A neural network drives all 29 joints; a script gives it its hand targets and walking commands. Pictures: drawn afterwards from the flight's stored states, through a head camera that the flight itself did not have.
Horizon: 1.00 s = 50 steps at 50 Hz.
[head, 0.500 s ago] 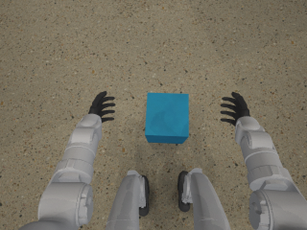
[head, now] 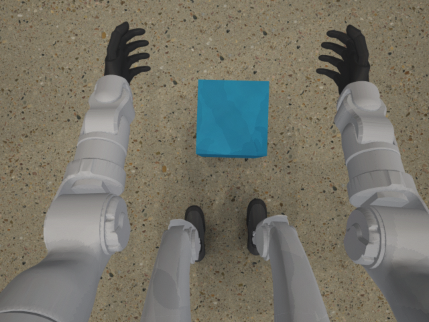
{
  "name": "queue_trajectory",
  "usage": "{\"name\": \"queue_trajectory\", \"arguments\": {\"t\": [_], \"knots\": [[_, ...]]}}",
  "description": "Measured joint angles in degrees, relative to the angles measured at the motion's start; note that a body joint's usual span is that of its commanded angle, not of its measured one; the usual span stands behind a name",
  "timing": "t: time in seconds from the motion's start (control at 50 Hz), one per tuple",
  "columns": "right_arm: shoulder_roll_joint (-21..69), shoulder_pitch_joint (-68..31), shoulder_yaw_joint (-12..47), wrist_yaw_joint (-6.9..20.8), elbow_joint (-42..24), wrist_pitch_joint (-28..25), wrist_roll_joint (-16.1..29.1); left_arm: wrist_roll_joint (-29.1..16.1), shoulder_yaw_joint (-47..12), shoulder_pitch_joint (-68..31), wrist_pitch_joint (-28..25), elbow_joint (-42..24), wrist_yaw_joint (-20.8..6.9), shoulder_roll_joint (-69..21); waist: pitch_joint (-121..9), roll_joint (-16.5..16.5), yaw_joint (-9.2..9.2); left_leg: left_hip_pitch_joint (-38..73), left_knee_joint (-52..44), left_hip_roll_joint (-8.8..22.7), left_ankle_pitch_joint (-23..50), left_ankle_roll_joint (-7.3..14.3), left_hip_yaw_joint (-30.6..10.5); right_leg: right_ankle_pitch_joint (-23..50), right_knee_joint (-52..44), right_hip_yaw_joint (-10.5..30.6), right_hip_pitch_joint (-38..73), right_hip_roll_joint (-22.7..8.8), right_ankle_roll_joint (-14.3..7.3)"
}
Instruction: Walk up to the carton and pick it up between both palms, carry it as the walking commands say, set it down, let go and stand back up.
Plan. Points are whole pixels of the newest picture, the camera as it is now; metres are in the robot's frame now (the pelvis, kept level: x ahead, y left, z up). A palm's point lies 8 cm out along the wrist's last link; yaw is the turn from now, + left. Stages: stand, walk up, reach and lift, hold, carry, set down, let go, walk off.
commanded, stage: reach and lift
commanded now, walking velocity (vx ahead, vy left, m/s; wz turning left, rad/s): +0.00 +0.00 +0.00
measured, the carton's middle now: (230, 124) +0.49 -0.03 -0.53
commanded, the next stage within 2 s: none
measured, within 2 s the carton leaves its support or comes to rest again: neither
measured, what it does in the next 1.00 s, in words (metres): lowers itself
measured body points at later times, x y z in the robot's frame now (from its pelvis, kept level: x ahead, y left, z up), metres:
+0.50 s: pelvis -0.02 +0.00 -0.11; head +0.31 +0.00 +0.21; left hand +0.52 +0.17 -0.24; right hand +0.50 -0.21 -0.23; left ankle +0.07 +0.11 -0.62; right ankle +0.09 -0.12 -0.62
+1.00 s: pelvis -0.04 +0.00 -0.23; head +0.31 +0.00 +0.05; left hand +0.52 +0.16 -0.38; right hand +0.50 -0.20 -0.38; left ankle +0.07 +0.11 -0.62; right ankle +0.08 -0.12 -0.62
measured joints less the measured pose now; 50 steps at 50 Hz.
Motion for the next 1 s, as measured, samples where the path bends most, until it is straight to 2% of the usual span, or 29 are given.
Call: {"name": "queue_trajectory", "arguments": {"t": [0.14, 0.3, 0.4, 0.64, 1.0], "knots": [[1.23, 2.34, -2.14, 1.74, -2.75, -1.02, -2.25, 2.84, 2.66, 2.24, -0.59, -3.05, -0.77, -2.31, -2.18, 0.08, -0.12, -2.61, -0.57, -0.07, 0.28, 0.01, -0.04, 0.3, -0.59, 0.18, -2.6, 0.12, 0.1], [0.73, 0.47, -3.29, 1.68, 1.24, -1.07, -2.36, 3.74, 4.04, -0.18, -0.79, 1.0, -0.4, -2.51, -4.07, -0.01, -0.22, -10.26, 7.99, 0.04, -2.59, 0.15, 0.09, -2.6, 8.21, 0.65, -10.5, -0.21, 0.07], [-0.15, -2.35, -1.59, 0.1, 2.56, -0.89, -0.41, 1.97, 2.17, -2.88, -0.74, 2.16, 1.21, -1.28, -3.37, -0.01, -0.25, -17.15, 17.3, 0.24, -5.66, 0.25, 0.0, -5.59, 17.53, 0.89, -17.49, -0.5, -0.02], [-2.56, -5.04, 4.52, -3.8, 1.07, -0.11, 6.63, -4.88, -4.48, -4.72, 0.24, -0.31, 5.07, 1.31, 0.85, -0.53, -0.18, -28.92, 34.19, 0.79, -10.31, 0.51, -0.11, -9.86, 34.3, 1.41, -29.54, -0.79, -0.42], [-5.0, -14.87, 9.19, -5.35, 11.65, -2.65, 11.94, -9.63, -9.08, -13.93, -2.2, 9.33, 5.86, 3.78, 10.43, -0.8, -0.15, -37.95, 51.23, 1.41, -13.2, 1.01, -0.24, -12.16, 51.02, 1.89, -38.86, -1.07, -0.84]]}}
